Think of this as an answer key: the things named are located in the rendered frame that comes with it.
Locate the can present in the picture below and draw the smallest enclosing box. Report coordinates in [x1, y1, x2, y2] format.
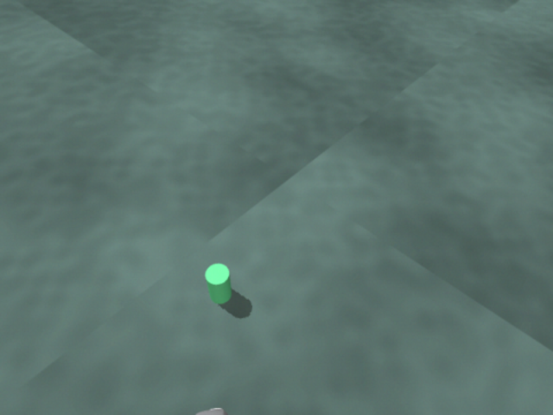
[206, 264, 232, 304]

